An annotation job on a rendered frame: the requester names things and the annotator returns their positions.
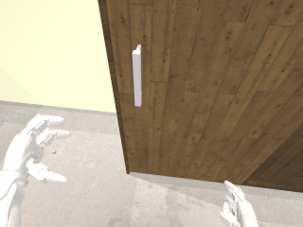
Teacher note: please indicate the handle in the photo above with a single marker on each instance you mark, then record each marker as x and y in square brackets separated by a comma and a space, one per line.
[136, 55]

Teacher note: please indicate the left robot forearm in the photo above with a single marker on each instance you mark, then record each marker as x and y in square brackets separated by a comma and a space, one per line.
[12, 192]

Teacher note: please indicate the robot left hand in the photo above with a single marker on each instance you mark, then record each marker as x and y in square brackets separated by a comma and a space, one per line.
[23, 147]

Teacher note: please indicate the robot right hand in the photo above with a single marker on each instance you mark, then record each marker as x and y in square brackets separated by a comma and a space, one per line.
[243, 214]

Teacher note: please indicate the wardrobe door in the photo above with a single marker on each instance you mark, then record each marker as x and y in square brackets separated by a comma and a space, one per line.
[285, 164]
[221, 83]

